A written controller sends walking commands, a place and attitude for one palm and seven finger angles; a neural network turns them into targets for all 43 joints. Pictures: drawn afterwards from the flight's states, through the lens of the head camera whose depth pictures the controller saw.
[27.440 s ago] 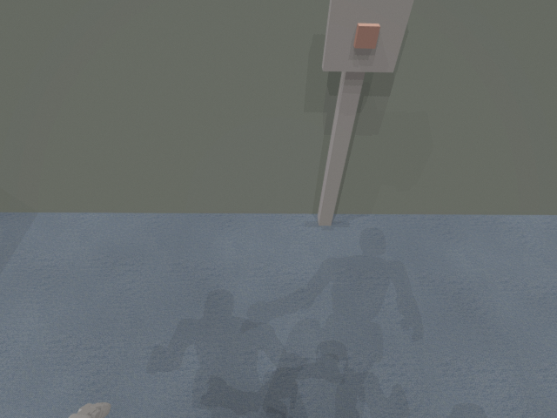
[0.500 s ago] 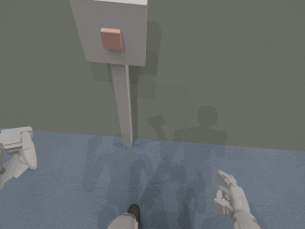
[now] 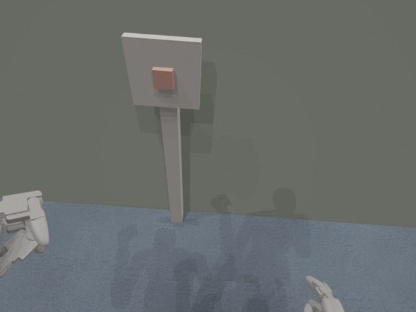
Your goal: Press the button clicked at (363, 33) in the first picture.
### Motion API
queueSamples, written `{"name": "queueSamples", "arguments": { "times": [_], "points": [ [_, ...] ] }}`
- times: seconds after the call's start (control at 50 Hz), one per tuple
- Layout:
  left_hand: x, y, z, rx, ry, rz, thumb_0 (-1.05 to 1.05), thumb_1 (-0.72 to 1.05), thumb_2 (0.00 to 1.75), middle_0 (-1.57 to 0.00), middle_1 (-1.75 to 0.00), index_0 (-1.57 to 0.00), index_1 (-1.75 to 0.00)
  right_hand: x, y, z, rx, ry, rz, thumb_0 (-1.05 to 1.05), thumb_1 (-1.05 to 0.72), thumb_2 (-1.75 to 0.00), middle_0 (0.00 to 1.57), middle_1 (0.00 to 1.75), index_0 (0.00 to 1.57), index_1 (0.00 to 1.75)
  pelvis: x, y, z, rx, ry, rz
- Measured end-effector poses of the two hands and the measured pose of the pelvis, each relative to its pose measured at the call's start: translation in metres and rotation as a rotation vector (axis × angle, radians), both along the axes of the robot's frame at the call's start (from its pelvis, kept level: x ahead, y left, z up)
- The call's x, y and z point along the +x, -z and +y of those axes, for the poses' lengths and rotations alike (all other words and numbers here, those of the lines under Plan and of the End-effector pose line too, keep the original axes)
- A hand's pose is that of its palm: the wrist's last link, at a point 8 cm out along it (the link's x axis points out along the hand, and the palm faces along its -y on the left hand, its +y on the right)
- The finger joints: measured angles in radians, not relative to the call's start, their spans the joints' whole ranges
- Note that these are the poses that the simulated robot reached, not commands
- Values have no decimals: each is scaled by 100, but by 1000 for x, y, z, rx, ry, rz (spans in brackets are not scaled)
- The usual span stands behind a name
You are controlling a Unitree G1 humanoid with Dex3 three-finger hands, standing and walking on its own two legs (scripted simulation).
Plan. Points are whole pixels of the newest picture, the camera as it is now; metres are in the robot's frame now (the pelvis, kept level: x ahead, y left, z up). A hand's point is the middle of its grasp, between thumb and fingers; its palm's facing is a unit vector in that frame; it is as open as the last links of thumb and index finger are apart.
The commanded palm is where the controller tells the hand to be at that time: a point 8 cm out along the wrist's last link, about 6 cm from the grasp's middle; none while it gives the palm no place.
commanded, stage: stop stepping back and stand still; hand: left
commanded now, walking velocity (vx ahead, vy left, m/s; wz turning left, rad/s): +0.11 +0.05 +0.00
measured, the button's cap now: (163, 77) +0.70 +0.18 +0.11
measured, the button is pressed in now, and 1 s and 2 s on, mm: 0 0 0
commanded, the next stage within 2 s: let the arm hang, fingers relaxed in 0.30 s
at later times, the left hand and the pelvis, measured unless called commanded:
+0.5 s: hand (57, 268) +0.18 +0.27 +0.04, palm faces +0.25 -0.86 -0.45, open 3.0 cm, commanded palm none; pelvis -0.01 +0.01 -0.01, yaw +3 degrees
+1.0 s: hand out of the picture -0.10 +0.19 -0.16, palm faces +0.09 -0.97 -0.24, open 5.7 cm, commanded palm none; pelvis -0.01 +0.00 +0.00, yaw +4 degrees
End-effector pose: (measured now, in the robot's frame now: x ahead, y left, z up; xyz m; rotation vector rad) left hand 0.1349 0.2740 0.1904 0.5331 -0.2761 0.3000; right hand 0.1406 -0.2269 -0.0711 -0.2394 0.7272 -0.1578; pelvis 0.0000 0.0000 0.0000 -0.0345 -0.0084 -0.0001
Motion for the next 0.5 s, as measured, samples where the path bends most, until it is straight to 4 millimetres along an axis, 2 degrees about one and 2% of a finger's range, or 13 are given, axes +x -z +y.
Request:
{"name": "queueSamples", "arguments": {
  "times": [0.08,0.16,0.32,0.4,0.42,0.44,0.46,0.5],
  "points": [
    [-7,7,16,-47,-72,-64,2,89,90,-131,-150,-131,-150,-8,8,-6,-37,10,21,1,-90,-90,21,30,21,30,-1,6,7,-11,-28,-12],
    [-4,18,27,-88,-117,-43,2,89,90,-131,-150,-131,-150,-11,3,-2,-37,17,9,2,-90,-90,20,30,21,30,-5,2,10,16,-13,-23],
    [-4,7,3,-20,-32,-3,2,89,90,-131,-150,-131,-150,-3,-6,10,21,-38,-44,1,-90,-90,20,30,21,30,-11,-3,-1,20,-26,0],
    [-9,7,4,-25,-38,2,2,89,90,-131,-150,-131,-150,4,-2,5,8,-41,-20,1,-90,-90,21,30,21,30,-7,-1,1,-6,-25,7],
    [-6,15,7,-16,-35,25,2,89,90,-131,-150,-131,-150,6,3,3,8,-58,-15,1,-90,-90,20,30,21,30,-7,1,3,-9,-35,11],
    [0,34,13,-25,-39,94,1,89,90,-131,-150,-131,-150,8,10,-1,11,-76,7,1,-90,-90,20,30,21,30,-8,4,5,-8,-45,11],
    [7,60,20,-58,-57,196,1,89,90,-131,-150,-130,-150,9,17,-4,11,-86,39,1,-90,-90,20,30,21,30,-10,6,8,-4,-52,11],
    [13,125,32,-161,-124,442,0,90,90,-129,-148,-129,-148,7,30,-11,5,-87,98,1,-90,-90,20,30,21,30,-13,10,10,7,-60,8]
  ]
}}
